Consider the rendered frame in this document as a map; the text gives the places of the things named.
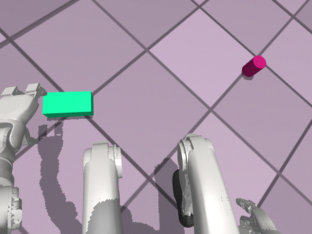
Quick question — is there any right robot hand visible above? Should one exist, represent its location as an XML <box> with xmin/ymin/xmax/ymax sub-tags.
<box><xmin>236</xmin><ymin>198</ymin><xmax>277</xmax><ymax>234</ymax></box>

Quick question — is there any left robot arm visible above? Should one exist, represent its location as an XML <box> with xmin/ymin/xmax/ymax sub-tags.
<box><xmin>0</xmin><ymin>119</ymin><xmax>26</xmax><ymax>234</ymax></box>

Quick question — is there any right robot foot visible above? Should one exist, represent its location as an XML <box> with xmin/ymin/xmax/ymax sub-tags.
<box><xmin>173</xmin><ymin>170</ymin><xmax>194</xmax><ymax>228</ymax></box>

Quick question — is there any left robot hand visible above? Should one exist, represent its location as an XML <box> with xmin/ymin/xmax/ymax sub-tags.
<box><xmin>0</xmin><ymin>83</ymin><xmax>47</xmax><ymax>146</ymax></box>

